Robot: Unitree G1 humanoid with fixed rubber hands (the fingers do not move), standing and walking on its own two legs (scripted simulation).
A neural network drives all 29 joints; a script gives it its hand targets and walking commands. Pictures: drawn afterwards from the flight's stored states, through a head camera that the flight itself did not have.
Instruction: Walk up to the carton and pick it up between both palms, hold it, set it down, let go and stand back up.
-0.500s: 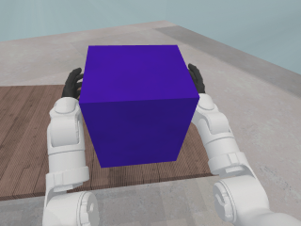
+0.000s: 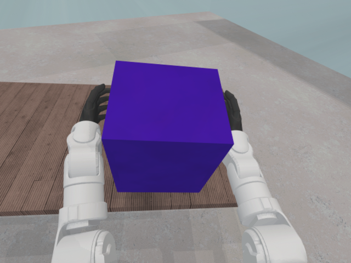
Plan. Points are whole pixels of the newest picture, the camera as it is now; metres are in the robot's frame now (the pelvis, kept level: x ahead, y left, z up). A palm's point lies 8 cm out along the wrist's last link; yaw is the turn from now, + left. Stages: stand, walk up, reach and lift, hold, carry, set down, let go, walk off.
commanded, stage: set down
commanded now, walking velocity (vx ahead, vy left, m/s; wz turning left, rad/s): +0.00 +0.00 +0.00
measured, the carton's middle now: (163, 135) +0.37 +0.02 +0.11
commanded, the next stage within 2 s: none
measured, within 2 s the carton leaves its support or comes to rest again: neither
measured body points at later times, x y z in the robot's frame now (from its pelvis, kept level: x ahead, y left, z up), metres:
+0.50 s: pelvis +0.01 +0.01 +0.00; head -0.01 +0.04 +0.45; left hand +0.39 +0.17 +0.13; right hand +0.39 -0.14 +0.14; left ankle +0.04 +0.14 -0.75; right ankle -0.02 -0.10 -0.75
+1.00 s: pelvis +0.01 +0.00 +0.00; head +0.01 +0.02 +0.45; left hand +0.40 +0.16 +0.09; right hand +0.40 -0.16 +0.10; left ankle +0.04 +0.14 -0.75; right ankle -0.02 -0.10 -0.75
